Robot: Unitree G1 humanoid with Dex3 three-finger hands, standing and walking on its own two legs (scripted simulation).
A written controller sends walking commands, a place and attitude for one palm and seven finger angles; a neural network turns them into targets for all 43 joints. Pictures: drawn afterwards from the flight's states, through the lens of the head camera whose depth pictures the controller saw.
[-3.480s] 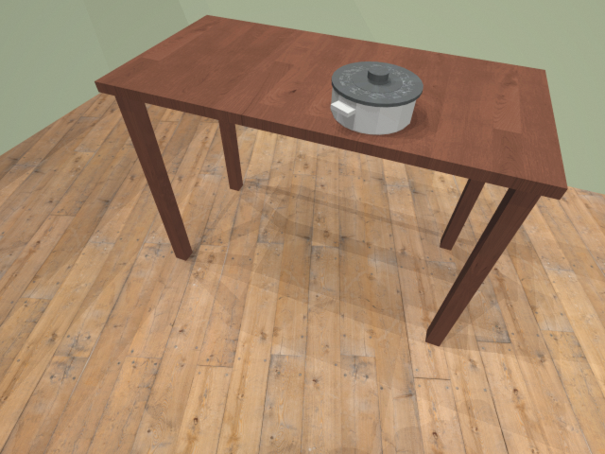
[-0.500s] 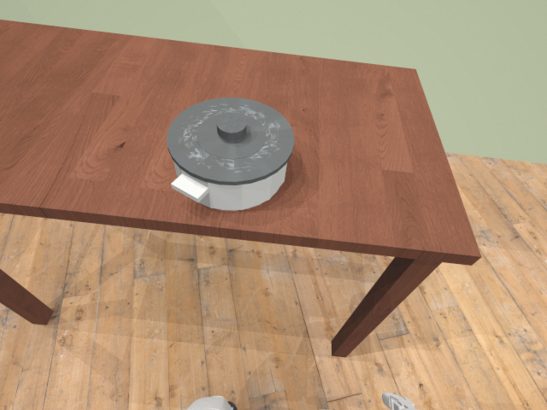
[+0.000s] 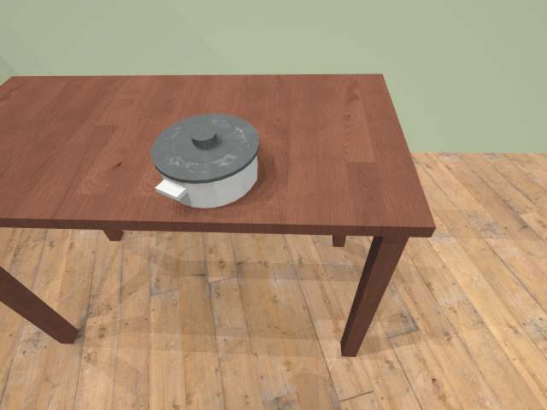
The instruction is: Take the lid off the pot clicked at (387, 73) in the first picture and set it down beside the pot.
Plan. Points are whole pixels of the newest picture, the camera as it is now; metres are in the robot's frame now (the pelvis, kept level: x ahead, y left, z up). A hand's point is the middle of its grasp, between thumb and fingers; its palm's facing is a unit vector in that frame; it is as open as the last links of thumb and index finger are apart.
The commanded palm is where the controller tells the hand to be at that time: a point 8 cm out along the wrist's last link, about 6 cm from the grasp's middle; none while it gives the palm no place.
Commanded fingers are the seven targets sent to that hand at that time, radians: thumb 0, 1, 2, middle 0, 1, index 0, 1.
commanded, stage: come to a stop and stand still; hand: left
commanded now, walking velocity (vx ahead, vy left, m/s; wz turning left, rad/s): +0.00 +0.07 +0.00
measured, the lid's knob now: (204, 136) +0.57 +0.17 +0.10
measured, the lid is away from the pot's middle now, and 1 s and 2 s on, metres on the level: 0.00 0.00 0.00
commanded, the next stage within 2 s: look again from close up in 1.44 s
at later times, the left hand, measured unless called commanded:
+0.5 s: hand out of the picture +0.03 +0.26 -0.19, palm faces +0.02 -0.96 -0.27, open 7.3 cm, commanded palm none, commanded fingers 0.00 0.90 0.90 -0.20 -0.30 -0.20 -0.30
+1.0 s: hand out of the picture +0.06 +0.21 -0.19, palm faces -0.02 -0.98 -0.21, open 7.3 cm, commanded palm none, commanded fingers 0.00 0.90 0.90 -0.20 -0.30 -0.20 -0.30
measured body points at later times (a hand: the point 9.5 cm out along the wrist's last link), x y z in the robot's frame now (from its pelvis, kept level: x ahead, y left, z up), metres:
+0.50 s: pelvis +0.01 +0.06 -0.02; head +0.02 +0.05 +0.43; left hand +0.03 +0.31 -0.17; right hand +0.06 -0.17 -0.18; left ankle -0.02 +0.14 -0.75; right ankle -0.02 -0.11 -0.75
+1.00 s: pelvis +0.02 +0.03 -0.02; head +0.06 +0.03 +0.43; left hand +0.06 +0.26 -0.17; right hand +0.04 -0.20 -0.17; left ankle -0.02 +0.14 -0.75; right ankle -0.02 -0.11 -0.75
